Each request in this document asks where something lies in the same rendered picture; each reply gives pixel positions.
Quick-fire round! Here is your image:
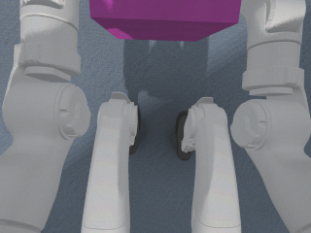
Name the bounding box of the robot left upper arm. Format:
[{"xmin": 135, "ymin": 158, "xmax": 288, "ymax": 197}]
[{"xmin": 0, "ymin": 82, "xmax": 91, "ymax": 233}]

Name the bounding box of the carton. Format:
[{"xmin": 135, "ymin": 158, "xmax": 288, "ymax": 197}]
[{"xmin": 89, "ymin": 0, "xmax": 242, "ymax": 42}]

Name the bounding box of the robot left forearm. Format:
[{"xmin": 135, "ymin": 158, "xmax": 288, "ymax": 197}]
[{"xmin": 2, "ymin": 0, "xmax": 81, "ymax": 125}]

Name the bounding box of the right robot thigh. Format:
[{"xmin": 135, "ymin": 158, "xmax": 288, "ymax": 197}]
[{"xmin": 186, "ymin": 103, "xmax": 242, "ymax": 233}]

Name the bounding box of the robot right upper arm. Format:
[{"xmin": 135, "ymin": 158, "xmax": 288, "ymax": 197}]
[{"xmin": 230, "ymin": 99, "xmax": 311, "ymax": 233}]

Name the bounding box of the left robot thigh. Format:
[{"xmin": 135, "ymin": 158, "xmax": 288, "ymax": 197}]
[{"xmin": 81, "ymin": 98, "xmax": 138, "ymax": 233}]

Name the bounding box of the robot thigh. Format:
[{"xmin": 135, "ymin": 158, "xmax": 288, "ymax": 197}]
[
  {"xmin": 81, "ymin": 98, "xmax": 138, "ymax": 233},
  {"xmin": 186, "ymin": 103, "xmax": 242, "ymax": 233}
]

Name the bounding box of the robot right forearm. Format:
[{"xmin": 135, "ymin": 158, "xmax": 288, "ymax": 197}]
[{"xmin": 240, "ymin": 0, "xmax": 311, "ymax": 117}]

